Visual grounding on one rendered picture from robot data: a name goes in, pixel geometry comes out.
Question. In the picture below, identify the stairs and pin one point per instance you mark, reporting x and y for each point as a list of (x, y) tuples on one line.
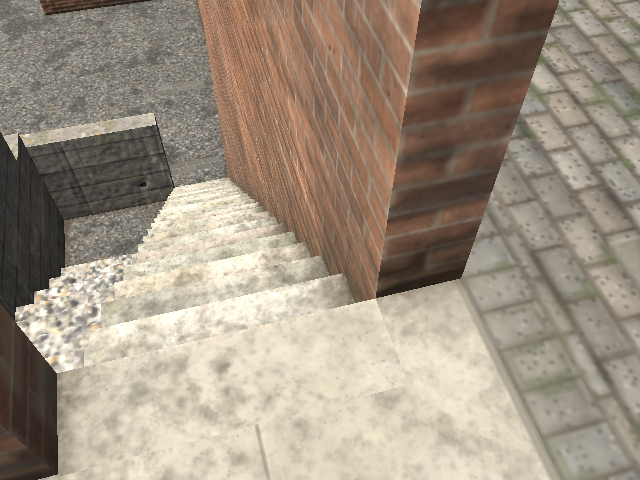
[(214, 262)]

